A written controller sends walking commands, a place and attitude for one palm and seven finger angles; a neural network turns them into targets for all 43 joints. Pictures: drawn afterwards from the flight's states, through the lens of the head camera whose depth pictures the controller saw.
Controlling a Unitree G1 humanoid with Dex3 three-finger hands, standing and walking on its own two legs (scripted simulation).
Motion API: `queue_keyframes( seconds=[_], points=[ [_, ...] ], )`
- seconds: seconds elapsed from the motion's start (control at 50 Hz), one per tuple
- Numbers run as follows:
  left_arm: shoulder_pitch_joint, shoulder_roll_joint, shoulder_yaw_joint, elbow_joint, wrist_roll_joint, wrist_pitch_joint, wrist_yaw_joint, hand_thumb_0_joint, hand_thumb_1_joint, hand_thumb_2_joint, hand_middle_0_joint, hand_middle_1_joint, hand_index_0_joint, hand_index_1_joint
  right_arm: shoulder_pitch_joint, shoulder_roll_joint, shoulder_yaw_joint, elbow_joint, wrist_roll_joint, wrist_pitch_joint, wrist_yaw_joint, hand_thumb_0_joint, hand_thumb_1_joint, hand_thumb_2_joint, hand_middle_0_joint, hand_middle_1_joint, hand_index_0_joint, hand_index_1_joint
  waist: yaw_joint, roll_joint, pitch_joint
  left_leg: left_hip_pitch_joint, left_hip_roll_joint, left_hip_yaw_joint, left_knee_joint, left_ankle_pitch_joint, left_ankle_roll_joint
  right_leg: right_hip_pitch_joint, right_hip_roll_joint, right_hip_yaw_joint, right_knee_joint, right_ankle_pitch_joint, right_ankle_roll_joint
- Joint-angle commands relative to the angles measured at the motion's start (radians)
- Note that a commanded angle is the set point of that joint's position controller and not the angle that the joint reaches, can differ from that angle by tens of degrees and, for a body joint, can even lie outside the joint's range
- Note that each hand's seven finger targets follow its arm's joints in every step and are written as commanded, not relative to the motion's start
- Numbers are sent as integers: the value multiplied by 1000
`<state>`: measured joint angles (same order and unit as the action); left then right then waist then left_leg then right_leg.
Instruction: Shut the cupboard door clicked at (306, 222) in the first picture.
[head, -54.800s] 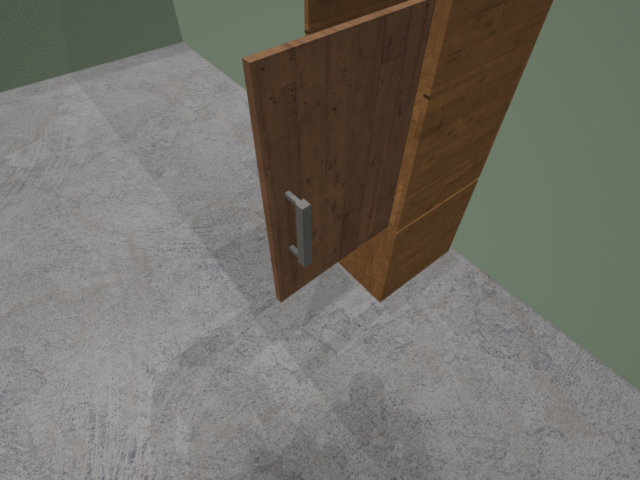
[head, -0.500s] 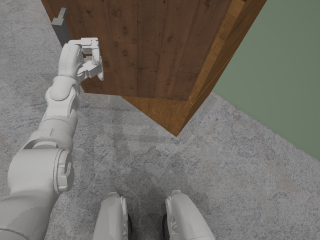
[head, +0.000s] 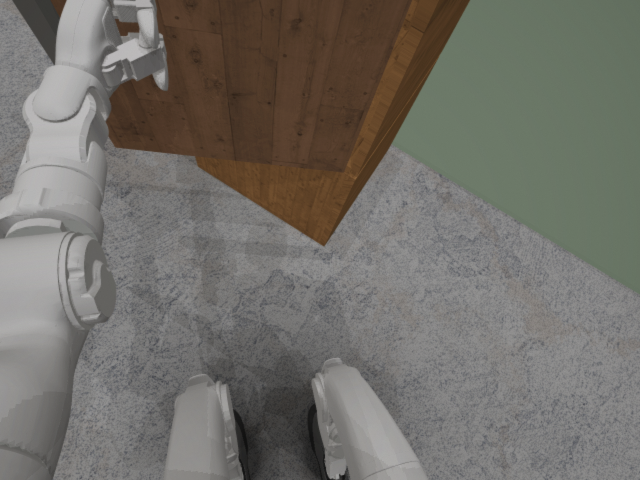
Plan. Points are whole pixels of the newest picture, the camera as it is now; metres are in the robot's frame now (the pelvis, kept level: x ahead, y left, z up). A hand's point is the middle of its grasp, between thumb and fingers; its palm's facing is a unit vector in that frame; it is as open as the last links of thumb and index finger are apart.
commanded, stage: push the door shut along its arc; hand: left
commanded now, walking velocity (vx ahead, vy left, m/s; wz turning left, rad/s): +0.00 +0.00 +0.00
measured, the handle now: (65, 34) +0.62 +0.19 +0.08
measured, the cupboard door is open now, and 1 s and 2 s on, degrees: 29 21 21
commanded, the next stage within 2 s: pull the fist back off the door in 0.20 s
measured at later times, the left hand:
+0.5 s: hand (171, 28) +0.62 +0.08 +0.08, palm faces +0.12 -0.99 -0.01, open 3.0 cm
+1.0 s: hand (183, 83) +0.54 +0.07 +0.08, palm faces +0.08 -1.00 -0.02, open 3.1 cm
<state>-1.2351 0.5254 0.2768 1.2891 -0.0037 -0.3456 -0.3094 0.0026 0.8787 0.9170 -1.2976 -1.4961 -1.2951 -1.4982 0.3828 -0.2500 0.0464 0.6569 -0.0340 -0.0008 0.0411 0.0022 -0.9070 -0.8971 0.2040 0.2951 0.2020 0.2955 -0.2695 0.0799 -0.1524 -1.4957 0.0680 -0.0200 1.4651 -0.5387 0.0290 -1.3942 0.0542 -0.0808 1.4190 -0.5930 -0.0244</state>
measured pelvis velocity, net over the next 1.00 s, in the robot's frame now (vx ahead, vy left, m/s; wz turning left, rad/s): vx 0.03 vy -0.02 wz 0.05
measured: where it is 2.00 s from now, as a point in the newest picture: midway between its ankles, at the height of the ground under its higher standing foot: (284, 470)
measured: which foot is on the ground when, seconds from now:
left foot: down 0.00-1.00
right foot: down 0.00-1.00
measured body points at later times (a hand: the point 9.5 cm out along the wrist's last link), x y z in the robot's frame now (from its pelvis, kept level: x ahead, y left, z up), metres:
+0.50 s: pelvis +0.00 +0.00 -0.01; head +0.20 +0.03 +0.39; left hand +0.61 +0.13 +0.08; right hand -0.05 -0.25 -0.11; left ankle +0.06 +0.11 -0.57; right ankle +0.03 -0.11 -0.57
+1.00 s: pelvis +0.03 -0.02 +0.04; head +0.19 -0.01 +0.46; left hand +0.53 +0.13 +0.08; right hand +0.04 -0.28 -0.08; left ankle +0.06 +0.11 -0.57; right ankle +0.03 -0.11 -0.57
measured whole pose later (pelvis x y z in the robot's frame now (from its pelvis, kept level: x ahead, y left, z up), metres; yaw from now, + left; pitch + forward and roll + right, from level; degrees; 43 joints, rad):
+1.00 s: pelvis +0.03 -0.02 +0.04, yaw +3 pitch +29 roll -2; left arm -0.91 0.20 0.24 1.12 0.02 -0.53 0.15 0.02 0.90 0.90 -1.30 -1.50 -1.29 -1.50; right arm 0.38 -0.25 -0.03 0.65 -0.08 0.05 0.12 0.00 -0.91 -0.90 0.20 0.29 0.20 0.30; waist -0.18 0.06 -0.18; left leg -1.29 0.05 0.00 1.30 -0.53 0.00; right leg -1.21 0.04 -0.06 1.30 -0.60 -0.05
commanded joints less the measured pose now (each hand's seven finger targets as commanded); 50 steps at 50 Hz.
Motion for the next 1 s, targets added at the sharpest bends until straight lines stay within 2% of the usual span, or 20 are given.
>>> queue_keyframes(
  seconds=[0.0, 0.04, 0.1, 0.18, 0.28, 0.3, 0.32, 0.34, 0.38, 0.42, 0.46, 0.52, 0.58, 0.64, 0.66, 0.76, 0.78, 0.84, 0.88, 0.98],
  points=[
    [-586, 186, 8, -201, -10, -25, -9, 0, 900, 900, -1300, -1500, -1300, -1500, 222, -208, -73, -19, 2, -22, -23, 0, -900, -900, 200, 300, 200, 300, -70, 145, -589, 537, -25, -88, -95, 327, 31, 142, 17, 57, -205, 276, -14],
    [-609, 185, 1, -178, -10, -9, -18, 0, 900, 900, -1300, -1500, -1300, -1500, 228, -209, -70, -10, 1, -27, -26, 0, -900, -900, 200, 300, 200, 300, -85, 131, -565, 518, -23, -89, -87, 308, 33, 125, 20, 55, -207, 259, -13],
    [-651, 153, -29, -216, -10, -7, -32, 0, 900, 900, -1300, -1500, -1300, -1500, 236, -210, -75, -1, -4, -42, -27, 0, -900, -900, 200, 300, 200, 300, -84, 213, -625, 609, -23, -102, -83, 358, 27, 75, 22, 42, -192, 276, -21],
    [-734, 102, -72, -205, -1, 15, -32, 0, 900, 900, -1300, -1500, -1300, -1500, 247, -211, -77, 24, -10, -56, -31, 0, -900, -900, 200, 300, 200, 300, -124, 228, -594, 634, -18, -117, -72, 356, 29, -2, 25, 29, -186, 263, -21],
    [-790, 105, -82, -173, 17, 42, -24, 0, 900, 900, -1300, -1500, -1300, -1500, 256, -217, -73, 37, -16, -69, -35, 0, -900, -900, 200, 300, 200, 300, -146, 244, -591, 638, -18, -127, -60, 336, 29, -54, 27, 18, -173, 242, -25],
    [-757, 120, 113, -191, -68, 53, 166, 0, 900, 900, -1300, -1500, -1300, -1500, 295, -202, -55, -5, -42, -72, -29, 0, -900, -900, 200, 300, 200, 300, -74, 250, -603, 599, -6, -144, -93, 309, 16, -18, 16, 12, -169, 234, -17],
    [-705, 83, 85, -149, -40, 62, 260, 0, 900, 900, -1300, -1500, -1300, -1500, 275, -193, -55, -3, -49, -71, -13, 0, -900, -900, 200, 300, 200, 300, -74, 251, -605, 589, -2, -146, -101, 295, 9, -18, 16, 11, -164, 222, -12],
    [-702, 41, 99, -145, -34, 61, 343, 0, 900, 900, -1300, -1500, -1300, -1500, 288, -188, -60, -1, -64, -67, 3, 0, -900, -900, 200, 300, 200, 300, -86, 207, -586, 576, -2, -147, -108, 284, 7, -13, 15, 5, -170, 217, -3],
    [-686, 51, 122, -191, 47, 14, 504, 0, 900, 900, -1300, -1500, -1300, -1500, 298, -181, -65, -11, -92, -62, 33, 0, -900, -900, 200, 300, 200, 300, -64, 212, -620, 573, -6, -140, -110, 299, 4, 5, 15, 4, -163, 216, 2],
    [-671, 28, 34, -235, 174, -40, 573, 0, 900, 900, -1300, -1500, -1300, -1500, 297, -180, -81, -5, -105, -46, 71, 0, -900, -900, 200, 300, 200, 300, -72, 278, -669, 632, -7, -128, -106, 345, -4, 5, 11, 8, -165, 237, -2],
    [-646, 32, -4, -247, 215, -70, 565, 0, 900, 900, -1300, -1500, -1300, -1500, 296, -185, -94, -5, -97, -25, 88, 0, -900, -900, 200, 300, 200, 300, -77, 261, -687, 642, -12, -117, -119, 344, -4, 68, 12, 18, -186, 256, -5],
    [-618, 31, 14, -255, 141, -64, 497, 0, 900, 900, -1300, -1500, -1300, -1500, 283, -189, -96, -16, -71, -6, 81, 0, -900, -900, 200, 300, 200, 300, -67, 211, -707, 619, -25, -98, -149, 319, 1, 187, 16, 33, -225, 283, -3],
    [-571, 68, 77, -289, 82, -73, 471, 0, 900, 900, -1300, -1500, -1300, -1500, 281, -181, -87, -27, -62, -2, 66, 0, -900, -900, 200, 300, 200, 300, -34, 169, -711, 589, -31, -79, -171, 335, 7, 282, 16, 49, -243, 326, 2],
    [-453, 43, 92, -289, 70, -115, 481, 0, 900, 900, -1300, -1500, -1300, -1500, 278, -163, -90, -28, -63, -1, 68, 0, -900, -900, 200, 300, 200, 300, -14, 100, -662, 548, -36, -54, -182, 358, 10, 359, 14, 59, -260, 390, 9],
    [-399, -4, 62, -281, 71, -128, 481, 0, 900, 900, -1300, -1500, -1300, -1500, 272, -156, -92, -31, -62, 0, 72, 0, -900, -900, 200, 300, 200, 300, -11, 85, -643, 536, -39, -44, -188, 366, 10, 380, 13, 64, -267, 418, 10],
    [-215, -87, 32, -247, 62, -169, 466, 0, 900, 900, -1300, -1500, -1300, -1500, 257, -148, -107, -38, -56, 18, 77, 0, -900, -900, 200, 300, 200, 300, 9, -19, -552, 473, -54, -6, -207, 352, 13, 467, 4, 83, -292, 501, 16],
    [-204, -101, 26, -261, 55, -179, 459, 0, 900, 900, -1300, -1500, -1300, -1500, 252, -146, -108, -40, -55, 20, 77, 0, -900, -900, 200, 300, 200, 300, 22, 6, -559, 490, -58, -1, -209, 363, 11, 467, 1, 86, -288, 519, 13],
    [-169, -135, 7, -297, 34, -203, 451, 0, 900, 900, -1300, -1500, -1300, -1500, 232, -146, -118, -43, -50, 31, 72, 0, -900, -900, 200, 300, 200, 300, 27, -21, -542, 511, -62, 2, -218, 363, 10, 477, -3, 88, -297, 531, 16],
    [-155, -212, -48, -377, 18, -234, 446, 0, 900, 900, -1300, -1500, -1300, -1500, 215, -138, -127, -51, -47, 32, 74, 0, -900, -900, 200, 300, 200, 300, 37, 15, -581, 592, -67, 2, -226, 415, 7, 474, -7, 83, -292, 577, 13],
    [-113, -251, -88, -445, 27, -283, 465, 0, 900, 900, -1300, -1500, -1300, -1500, 175, -138, -140, -46, -45, 47, 65, 0, -900, -900, 200, 300, 200, 300, 51, 24, -585, 669, -68, -5, -232, 438, 3, 444, -12, 76, -287, 571, 12]
  ],
)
